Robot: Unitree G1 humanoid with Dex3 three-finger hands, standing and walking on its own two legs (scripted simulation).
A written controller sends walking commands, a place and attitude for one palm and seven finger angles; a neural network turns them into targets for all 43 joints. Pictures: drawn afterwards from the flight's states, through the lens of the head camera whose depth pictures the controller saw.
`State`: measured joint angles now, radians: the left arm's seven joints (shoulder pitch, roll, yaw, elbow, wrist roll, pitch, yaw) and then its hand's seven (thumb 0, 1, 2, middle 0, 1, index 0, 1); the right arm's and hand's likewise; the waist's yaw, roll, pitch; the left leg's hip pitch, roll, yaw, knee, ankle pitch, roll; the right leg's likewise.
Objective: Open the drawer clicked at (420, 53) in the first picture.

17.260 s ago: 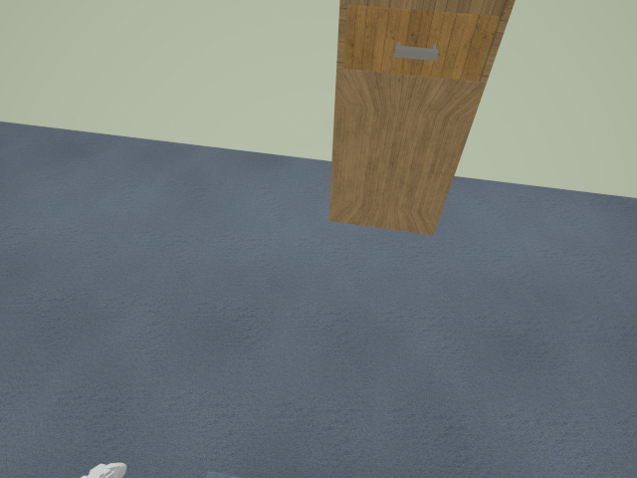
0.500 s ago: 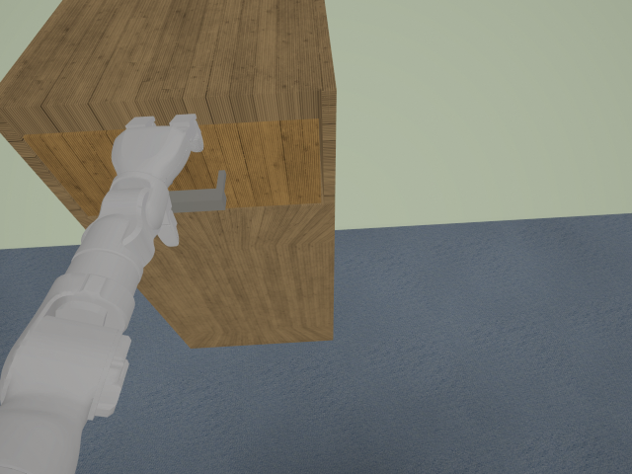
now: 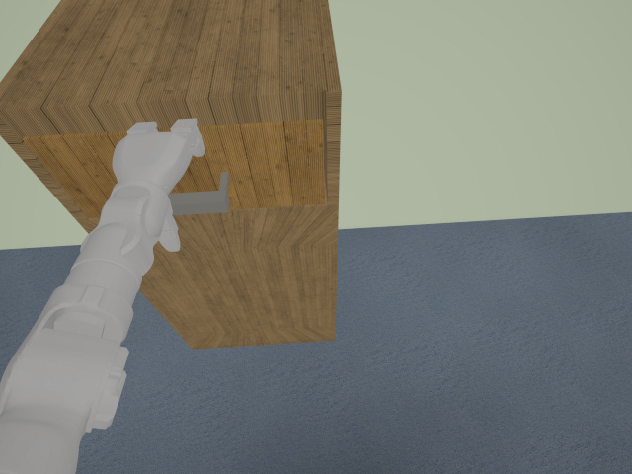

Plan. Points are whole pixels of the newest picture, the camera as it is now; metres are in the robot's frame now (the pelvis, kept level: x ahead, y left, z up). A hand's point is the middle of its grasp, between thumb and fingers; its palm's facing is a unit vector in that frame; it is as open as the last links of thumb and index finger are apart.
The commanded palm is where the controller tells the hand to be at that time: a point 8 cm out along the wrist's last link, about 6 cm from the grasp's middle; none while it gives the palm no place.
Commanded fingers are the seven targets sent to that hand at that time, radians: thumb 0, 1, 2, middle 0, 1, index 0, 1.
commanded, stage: move the hooked fingers above the handle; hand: left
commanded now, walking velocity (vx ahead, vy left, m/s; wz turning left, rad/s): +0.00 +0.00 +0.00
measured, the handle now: (189, 192) +0.52 +0.19 +0.03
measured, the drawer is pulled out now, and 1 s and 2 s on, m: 0.00 0.00 0.00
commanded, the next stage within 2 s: lower the fingers behind the handle in 0.50 s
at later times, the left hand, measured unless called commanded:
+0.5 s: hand (168, 190) +0.46 +0.19 +0.09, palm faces -0.03 +0.01 -1.00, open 13.8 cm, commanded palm +0.44 +0.20 +0.15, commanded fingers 0.00 -0.50 0.30 -0.30 -1.20 -0.30 -1.20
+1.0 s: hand (176, 204) +0.46 +0.19 +0.06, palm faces -0.04 -0.01 -1.00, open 13.8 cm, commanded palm +0.44 +0.20 +0.12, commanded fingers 0.00 -0.50 0.30 -0.30 -1.20 -0.30 -1.20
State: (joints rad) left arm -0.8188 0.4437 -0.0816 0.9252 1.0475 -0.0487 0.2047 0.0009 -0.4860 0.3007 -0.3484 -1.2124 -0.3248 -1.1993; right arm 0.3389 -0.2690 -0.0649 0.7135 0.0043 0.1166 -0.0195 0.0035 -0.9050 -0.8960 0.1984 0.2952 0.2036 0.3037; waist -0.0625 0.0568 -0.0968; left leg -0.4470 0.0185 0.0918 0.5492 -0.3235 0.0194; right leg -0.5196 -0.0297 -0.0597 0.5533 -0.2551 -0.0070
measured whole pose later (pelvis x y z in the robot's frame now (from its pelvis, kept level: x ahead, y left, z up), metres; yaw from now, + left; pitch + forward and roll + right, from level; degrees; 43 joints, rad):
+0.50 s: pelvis +0.00 -0.01 +0.00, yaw +1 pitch +11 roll +1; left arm -0.84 0.43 -0.12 0.94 1.04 -0.01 0.17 0.00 -0.49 0.30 -0.32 -1.20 -0.32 -1.20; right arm 0.28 -0.27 -0.04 0.68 0.01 0.11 -0.04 0.00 -0.90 -0.90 0.20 0.30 0.20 0.30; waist -0.04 0.06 -0.08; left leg -0.41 0.02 0.08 0.53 -0.31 0.01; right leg -0.48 -0.03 -0.07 0.55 -0.26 -0.02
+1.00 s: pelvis +0.00 -0.01 +0.00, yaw +0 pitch +13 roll +0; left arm -0.79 0.44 -0.07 0.97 1.06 -0.06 0.22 0.00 -0.49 0.30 -0.32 -1.20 -0.32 -1.20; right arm 0.33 -0.27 -0.06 0.70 0.00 0.10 -0.03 0.00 -0.90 -0.90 0.20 0.30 0.20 0.30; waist -0.07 0.05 -0.09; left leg -0.46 0.03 0.09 0.56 -0.32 0.01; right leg -0.54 -0.02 -0.06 0.58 -0.26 -0.02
